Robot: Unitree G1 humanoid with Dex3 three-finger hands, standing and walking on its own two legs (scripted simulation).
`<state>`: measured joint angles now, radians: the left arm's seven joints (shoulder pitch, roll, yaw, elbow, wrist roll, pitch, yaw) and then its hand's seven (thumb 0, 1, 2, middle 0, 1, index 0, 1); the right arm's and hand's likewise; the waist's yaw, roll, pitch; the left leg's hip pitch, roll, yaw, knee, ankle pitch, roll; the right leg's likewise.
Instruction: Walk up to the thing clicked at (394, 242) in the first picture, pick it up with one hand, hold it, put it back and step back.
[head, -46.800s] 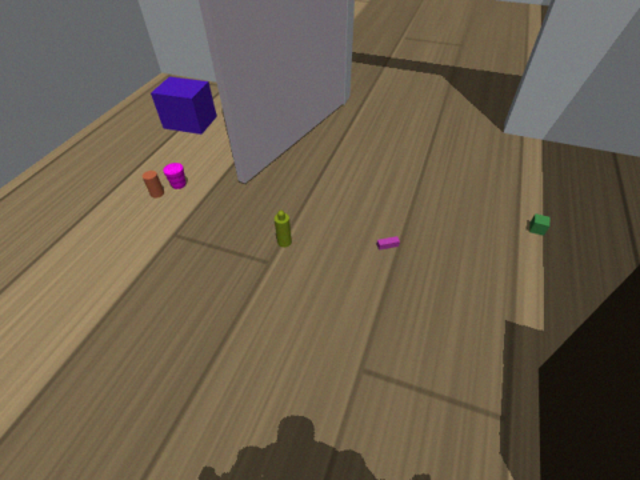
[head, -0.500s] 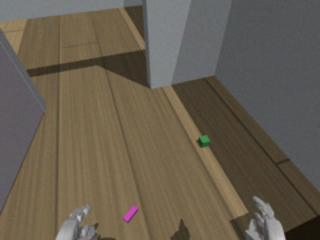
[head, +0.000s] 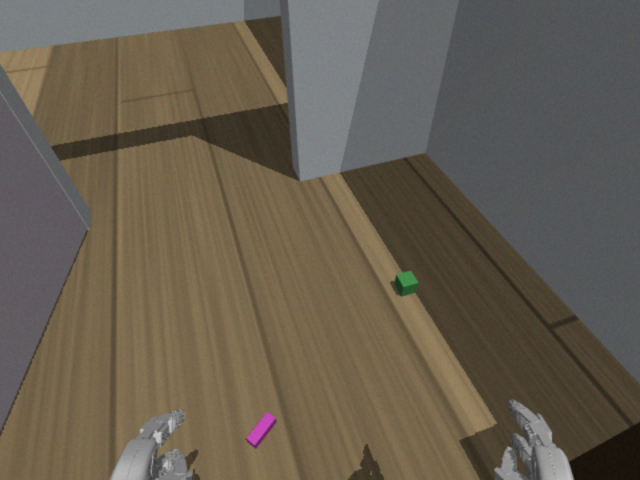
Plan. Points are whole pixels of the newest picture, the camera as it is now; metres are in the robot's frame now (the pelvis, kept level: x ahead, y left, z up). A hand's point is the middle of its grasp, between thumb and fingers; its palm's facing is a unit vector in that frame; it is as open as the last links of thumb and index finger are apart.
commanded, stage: home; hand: left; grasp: from above
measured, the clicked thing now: (261, 429) +0.41 +0.20 -0.70
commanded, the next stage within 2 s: stand in 1.06 s
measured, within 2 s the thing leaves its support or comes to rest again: neither
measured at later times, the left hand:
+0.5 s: hand (188, 478) +0.16 +0.18 -0.05, palm faces +0.05 -0.98 -0.21, open 7.4 cm
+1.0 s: hand (186, 476) +0.16 +0.18 -0.04, palm faces +0.05 -0.98 -0.22, open 7.4 cm
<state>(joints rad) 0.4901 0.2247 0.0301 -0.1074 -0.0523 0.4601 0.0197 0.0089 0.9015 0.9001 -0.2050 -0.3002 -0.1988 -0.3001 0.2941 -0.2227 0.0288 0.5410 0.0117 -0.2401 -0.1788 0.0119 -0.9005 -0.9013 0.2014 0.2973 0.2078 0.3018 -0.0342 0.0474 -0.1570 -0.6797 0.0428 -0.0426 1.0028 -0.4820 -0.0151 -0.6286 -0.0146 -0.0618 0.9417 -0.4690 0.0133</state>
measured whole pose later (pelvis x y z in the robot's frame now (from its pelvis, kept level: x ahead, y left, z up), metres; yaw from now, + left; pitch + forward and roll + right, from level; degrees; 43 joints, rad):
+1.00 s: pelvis +0.00 +0.00 +0.00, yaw +0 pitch +9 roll -3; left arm 0.50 0.23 0.03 -0.14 -0.05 0.47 0.02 0.01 0.91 0.90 -0.21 -0.30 -0.20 -0.30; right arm 0.29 -0.22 0.03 0.54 0.01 -0.23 -0.18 0.01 -0.90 -0.90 0.20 0.30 0.21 0.30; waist -0.03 0.05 -0.16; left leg -0.69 0.04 -0.04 1.02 -0.49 -0.01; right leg -0.63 -0.01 -0.06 0.95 -0.48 0.02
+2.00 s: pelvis -0.01 +0.01 +0.06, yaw +1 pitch -4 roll +0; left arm 0.19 0.30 0.03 1.11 0.03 0.01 0.03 0.00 0.91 0.90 -0.21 -0.30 -0.20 -0.30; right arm 0.14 -0.30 -0.03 1.09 -0.02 0.00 -0.01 0.00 -0.90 -0.90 0.20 0.30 0.21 0.30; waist 0.02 0.02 0.06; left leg -0.14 -0.01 -0.02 0.41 -0.20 0.00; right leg -0.10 -0.05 -0.05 0.39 -0.21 0.03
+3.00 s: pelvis +0.01 -0.01 +0.07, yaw +1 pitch -3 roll +0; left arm 0.10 0.32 0.03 1.16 0.02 0.00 0.01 0.00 0.91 0.90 -0.21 -0.30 -0.20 -0.30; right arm 0.10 -0.33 -0.01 1.14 -0.01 -0.01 0.00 0.00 -0.90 -0.90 0.20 0.30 0.21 0.30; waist 0.01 0.01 0.06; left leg -0.10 0.02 -0.02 0.33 -0.18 -0.02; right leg -0.07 -0.03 -0.06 0.31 -0.19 0.01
